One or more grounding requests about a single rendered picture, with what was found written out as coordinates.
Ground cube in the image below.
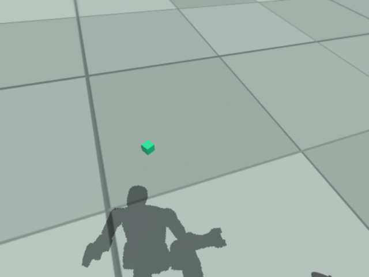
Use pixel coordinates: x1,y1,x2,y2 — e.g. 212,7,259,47
141,140,155,155

